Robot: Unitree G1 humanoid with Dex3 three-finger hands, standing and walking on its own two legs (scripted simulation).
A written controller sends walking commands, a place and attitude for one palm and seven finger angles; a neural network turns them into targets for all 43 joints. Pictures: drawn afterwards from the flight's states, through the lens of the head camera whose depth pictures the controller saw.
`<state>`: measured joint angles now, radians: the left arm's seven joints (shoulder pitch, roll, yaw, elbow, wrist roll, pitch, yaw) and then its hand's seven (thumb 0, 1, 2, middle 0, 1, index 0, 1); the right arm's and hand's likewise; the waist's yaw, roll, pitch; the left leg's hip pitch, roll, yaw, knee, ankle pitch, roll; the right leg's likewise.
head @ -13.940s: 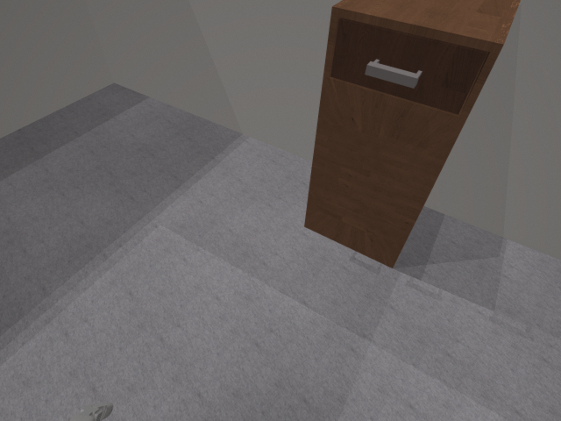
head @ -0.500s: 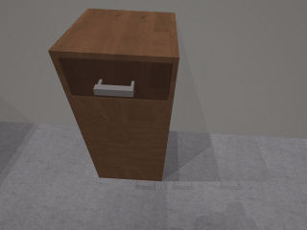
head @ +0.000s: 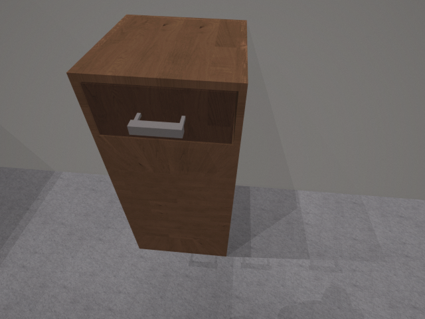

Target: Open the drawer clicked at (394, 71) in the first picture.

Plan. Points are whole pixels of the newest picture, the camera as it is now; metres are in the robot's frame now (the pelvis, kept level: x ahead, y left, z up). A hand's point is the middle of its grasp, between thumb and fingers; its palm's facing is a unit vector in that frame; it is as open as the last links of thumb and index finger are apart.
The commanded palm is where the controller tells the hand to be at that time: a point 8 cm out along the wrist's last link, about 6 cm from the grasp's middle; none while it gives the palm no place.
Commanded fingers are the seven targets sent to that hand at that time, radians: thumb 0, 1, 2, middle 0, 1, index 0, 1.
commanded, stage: come to a stop and stand still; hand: left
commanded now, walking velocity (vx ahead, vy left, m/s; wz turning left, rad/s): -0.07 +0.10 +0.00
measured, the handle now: (158, 123) +0.55 +0.19 +0.07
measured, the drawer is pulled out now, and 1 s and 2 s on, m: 0.00 0.00 0.00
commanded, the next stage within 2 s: look again from close up in 1.88 s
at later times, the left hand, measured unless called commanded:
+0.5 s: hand out of the picture +0.06 +0.19 -0.17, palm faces -0.01 -0.96 -0.27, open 7.4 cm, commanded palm none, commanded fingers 0.00 0.90 0.90 -0.20 -0.30 -0.20 -0.30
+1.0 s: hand out of the picture -0.03 +0.16 -0.17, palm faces +0.01 -0.99 -0.17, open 7.3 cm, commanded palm none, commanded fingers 0.00 0.90 0.90 -0.20 -0.30 -0.20 -0.30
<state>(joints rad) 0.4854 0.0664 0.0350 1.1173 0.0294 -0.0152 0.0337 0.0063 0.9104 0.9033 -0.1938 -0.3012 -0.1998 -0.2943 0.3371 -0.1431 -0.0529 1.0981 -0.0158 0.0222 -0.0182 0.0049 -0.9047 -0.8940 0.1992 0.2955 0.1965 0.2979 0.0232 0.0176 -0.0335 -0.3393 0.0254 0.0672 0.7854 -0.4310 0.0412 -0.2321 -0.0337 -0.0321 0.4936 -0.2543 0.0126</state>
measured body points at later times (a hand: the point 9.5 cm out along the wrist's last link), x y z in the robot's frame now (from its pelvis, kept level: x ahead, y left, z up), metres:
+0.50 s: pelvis +0.01 +0.00 +0.00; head +0.04 -0.02 +0.45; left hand +0.06 +0.24 -0.15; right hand +0.01 -0.22 -0.17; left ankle +0.02 +0.09 -0.74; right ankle +0.00 -0.12 -0.73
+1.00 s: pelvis -0.02 -0.01 +0.01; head -0.02 +0.00 +0.46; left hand -0.03 +0.21 -0.16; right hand -0.04 -0.22 -0.15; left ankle -0.01 +0.10 -0.74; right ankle +0.00 -0.12 -0.74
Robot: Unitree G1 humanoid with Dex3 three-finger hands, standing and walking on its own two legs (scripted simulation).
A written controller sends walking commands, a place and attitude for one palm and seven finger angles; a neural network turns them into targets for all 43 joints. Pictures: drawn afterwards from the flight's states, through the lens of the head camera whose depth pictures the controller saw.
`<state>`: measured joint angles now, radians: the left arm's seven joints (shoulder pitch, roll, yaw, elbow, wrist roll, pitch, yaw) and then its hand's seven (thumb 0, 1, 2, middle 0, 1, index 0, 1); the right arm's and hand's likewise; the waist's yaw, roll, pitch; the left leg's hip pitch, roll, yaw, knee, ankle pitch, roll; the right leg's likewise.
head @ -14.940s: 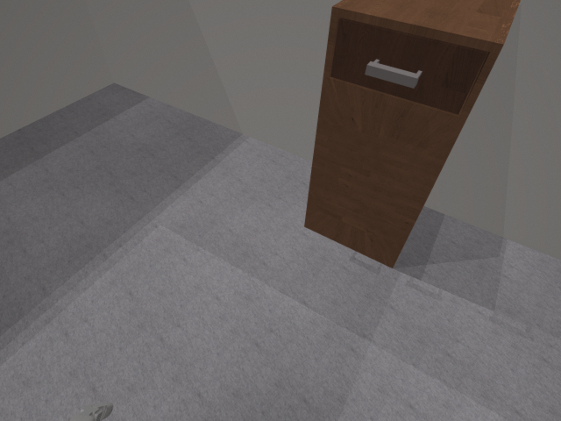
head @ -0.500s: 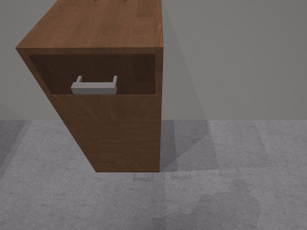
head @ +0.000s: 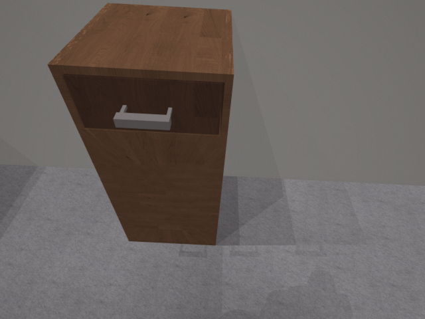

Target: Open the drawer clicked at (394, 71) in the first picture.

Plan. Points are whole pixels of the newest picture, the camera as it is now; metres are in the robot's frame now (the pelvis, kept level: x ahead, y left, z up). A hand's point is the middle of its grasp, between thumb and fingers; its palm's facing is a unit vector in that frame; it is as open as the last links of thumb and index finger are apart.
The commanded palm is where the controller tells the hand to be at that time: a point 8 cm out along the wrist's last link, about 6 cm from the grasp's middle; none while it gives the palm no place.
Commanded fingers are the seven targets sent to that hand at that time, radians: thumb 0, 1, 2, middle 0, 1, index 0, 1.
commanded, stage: come to a stop and stand still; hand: left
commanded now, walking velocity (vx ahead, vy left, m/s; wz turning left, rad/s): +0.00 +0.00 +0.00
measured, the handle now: (145, 115) +0.57 +0.21 +0.06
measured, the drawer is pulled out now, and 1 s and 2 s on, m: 0.00 0.00 0.00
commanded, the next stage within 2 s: look again from close up in 0.88 s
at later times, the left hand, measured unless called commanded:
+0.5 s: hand out of the picture -0.02 +0.16 -0.18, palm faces +0.04 -0.99 -0.13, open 7.4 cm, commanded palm none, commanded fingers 0.00 0.90 0.90 -0.20 -0.30 -0.20 -0.30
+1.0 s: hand out of the picture +0.01 +0.18 -0.18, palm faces +0.02 -0.99 -0.16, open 7.4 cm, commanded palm none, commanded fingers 0.00 0.90 0.90 -0.20 -0.30 -0.20 -0.30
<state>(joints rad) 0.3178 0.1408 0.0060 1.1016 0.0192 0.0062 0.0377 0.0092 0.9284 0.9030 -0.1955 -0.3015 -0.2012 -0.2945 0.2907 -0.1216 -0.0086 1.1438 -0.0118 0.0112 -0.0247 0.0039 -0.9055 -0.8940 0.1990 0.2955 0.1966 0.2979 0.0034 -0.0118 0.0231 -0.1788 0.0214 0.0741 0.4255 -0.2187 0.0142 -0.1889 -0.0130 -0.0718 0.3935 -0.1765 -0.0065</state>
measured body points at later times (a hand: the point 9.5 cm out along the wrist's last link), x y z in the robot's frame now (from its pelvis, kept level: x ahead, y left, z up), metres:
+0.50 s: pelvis +0.02 +0.02 +0.00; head +0.02 +0.03 +0.45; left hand -0.02 +0.22 -0.17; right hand +0.00 -0.18 -0.16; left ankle +0.01 +0.11 -0.74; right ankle +0.02 -0.11 -0.74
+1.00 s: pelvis +0.03 +0.03 +0.00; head +0.04 +0.03 +0.45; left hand +0.01 +0.23 -0.17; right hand +0.01 -0.18 -0.16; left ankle +0.01 +0.11 -0.74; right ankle +0.02 -0.11 -0.74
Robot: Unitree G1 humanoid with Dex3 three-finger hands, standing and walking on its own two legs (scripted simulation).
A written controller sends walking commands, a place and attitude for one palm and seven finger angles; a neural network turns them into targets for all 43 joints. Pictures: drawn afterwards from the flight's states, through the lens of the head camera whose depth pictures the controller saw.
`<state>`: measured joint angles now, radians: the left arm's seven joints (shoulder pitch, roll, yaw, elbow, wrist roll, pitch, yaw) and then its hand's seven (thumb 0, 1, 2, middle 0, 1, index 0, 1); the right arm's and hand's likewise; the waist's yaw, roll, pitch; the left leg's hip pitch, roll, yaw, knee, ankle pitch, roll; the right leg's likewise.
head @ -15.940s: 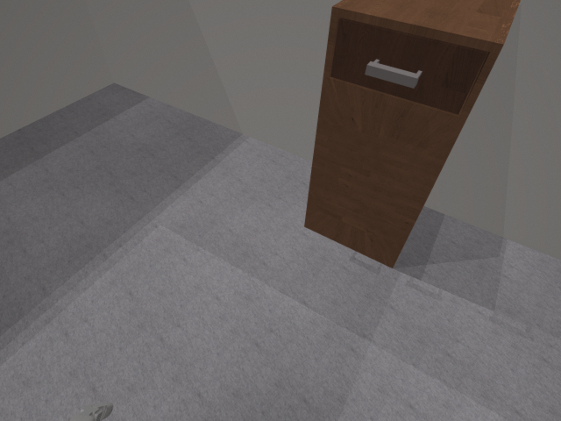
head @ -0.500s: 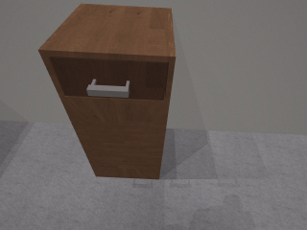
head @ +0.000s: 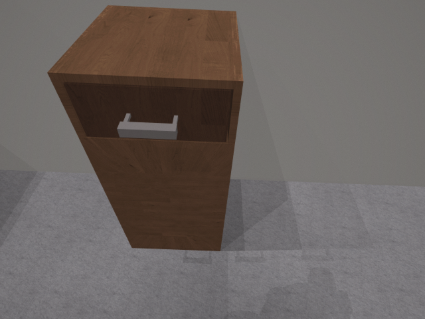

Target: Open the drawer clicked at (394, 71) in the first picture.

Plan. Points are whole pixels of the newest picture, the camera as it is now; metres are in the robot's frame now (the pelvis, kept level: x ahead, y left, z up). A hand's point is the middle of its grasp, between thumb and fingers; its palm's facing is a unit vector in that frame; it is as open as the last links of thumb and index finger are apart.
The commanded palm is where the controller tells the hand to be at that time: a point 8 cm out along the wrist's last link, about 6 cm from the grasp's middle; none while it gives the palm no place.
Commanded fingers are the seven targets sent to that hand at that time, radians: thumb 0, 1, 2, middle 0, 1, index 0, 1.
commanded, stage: look again from close up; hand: left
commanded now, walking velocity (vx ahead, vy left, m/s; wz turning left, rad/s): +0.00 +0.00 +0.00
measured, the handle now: (150, 124) +0.53 +0.19 +0.06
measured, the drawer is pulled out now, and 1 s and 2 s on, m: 0.00 0.00 0.00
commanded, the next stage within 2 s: raise the hand with hooked fingers in 0.50 s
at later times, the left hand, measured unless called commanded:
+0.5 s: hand out of the picture +0.01 +0.16 -0.18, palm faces +0.02 -0.98 -0.20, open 7.3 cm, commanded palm none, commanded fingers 0.00 0.90 0.90 -0.20 -0.30 -0.20 -0.30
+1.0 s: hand (134, 297) +0.17 +0.15 -0.04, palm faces -0.07 -0.25 -0.97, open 8.4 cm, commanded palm +0.15 +0.20 +0.01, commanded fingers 0.00 0.41 0.69 -0.23 -0.62 -0.23 -0.62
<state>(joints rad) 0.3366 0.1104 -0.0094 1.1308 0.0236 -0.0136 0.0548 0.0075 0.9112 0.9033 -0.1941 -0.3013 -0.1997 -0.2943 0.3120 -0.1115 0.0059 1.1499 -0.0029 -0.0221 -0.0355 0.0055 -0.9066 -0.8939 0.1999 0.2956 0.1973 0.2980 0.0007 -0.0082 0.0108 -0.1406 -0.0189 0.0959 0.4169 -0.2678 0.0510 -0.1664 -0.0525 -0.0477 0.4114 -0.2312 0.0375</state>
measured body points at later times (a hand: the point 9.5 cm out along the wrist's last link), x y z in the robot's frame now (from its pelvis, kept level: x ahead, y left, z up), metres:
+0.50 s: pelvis +0.01 +0.00 +0.00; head +0.02 -0.02 +0.44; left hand +0.01 +0.22 -0.16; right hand +0.00 -0.22 -0.17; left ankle -0.03 +0.08 -0.74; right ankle -0.01 -0.14 -0.74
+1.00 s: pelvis -0.02 -0.05 -0.03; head +0.00 -0.07 +0.42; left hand +0.17 +0.16 +0.02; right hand +0.22 -0.30 -0.09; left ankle -0.03 +0.08 -0.74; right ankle -0.01 -0.14 -0.74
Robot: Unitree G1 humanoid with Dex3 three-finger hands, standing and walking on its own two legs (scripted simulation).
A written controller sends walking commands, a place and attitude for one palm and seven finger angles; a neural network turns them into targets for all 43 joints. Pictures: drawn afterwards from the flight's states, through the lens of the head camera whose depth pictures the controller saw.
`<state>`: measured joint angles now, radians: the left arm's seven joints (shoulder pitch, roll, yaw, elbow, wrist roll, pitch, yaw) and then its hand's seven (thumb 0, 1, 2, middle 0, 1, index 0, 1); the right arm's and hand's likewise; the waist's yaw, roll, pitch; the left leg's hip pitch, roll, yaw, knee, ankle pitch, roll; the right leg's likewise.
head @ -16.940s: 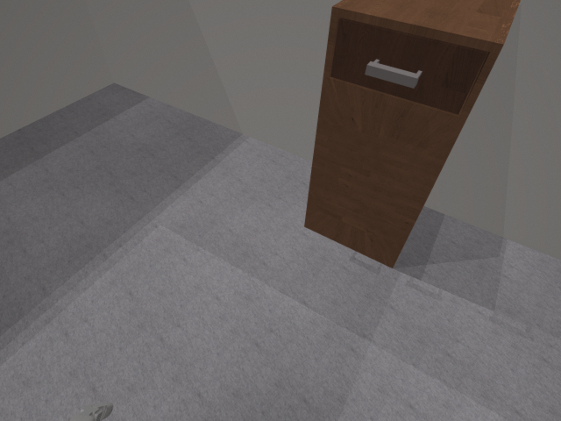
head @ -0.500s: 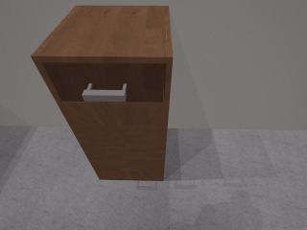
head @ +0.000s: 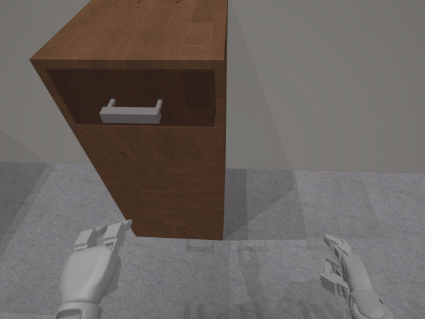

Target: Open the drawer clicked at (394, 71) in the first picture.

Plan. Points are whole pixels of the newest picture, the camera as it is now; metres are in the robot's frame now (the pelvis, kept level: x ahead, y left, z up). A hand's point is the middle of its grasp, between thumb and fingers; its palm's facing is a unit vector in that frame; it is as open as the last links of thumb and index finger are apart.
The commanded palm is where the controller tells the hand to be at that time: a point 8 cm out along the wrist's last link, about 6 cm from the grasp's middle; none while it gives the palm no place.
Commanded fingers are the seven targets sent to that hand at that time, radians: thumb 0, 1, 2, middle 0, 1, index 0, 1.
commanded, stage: raise the hand with hooked fingers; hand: left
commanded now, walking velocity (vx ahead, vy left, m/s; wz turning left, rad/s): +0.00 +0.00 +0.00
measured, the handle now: (133, 109) +0.54 +0.27 +0.09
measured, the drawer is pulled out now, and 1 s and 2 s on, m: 0.00 0.00 0.00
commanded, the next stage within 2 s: move the hooked fingers above the handle in 1.52 s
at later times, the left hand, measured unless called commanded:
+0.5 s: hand (92, 220) +0.25 +0.25 +0.07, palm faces -0.02 -0.11 -0.99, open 11.4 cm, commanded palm +0.22 +0.25 +0.14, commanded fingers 0.00 -0.17 0.44 -0.28 -0.99 -0.28 -0.99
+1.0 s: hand (56, 149) +0.32 +0.29 +0.18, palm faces +0.14 -0.04 -0.99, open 13.7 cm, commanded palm +0.27 +0.30 +0.24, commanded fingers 0.00 -0.50 0.30 -0.30 -1.20 -0.30 -1.20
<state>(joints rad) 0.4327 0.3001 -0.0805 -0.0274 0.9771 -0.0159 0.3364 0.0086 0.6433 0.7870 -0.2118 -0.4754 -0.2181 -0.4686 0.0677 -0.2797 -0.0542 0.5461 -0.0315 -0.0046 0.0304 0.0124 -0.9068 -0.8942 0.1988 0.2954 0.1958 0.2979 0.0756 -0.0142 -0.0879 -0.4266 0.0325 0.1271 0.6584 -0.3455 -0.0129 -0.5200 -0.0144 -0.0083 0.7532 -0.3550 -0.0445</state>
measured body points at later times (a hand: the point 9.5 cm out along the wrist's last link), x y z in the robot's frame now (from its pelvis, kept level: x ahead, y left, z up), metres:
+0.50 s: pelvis +0.01 +0.00 +0.01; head +0.03 -0.04 +0.46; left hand +0.25 +0.25 +0.12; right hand +0.19 -0.22 -0.11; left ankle -0.01 +0.14 -0.72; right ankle +0.01 -0.09 -0.72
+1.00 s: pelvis +0.01 +0.05 +0.03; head +0.00 +0.02 +0.47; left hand +0.30 +0.29 +0.23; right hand +0.24 -0.13 -0.06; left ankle -0.01 +0.14 -0.72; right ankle +0.01 -0.09 -0.72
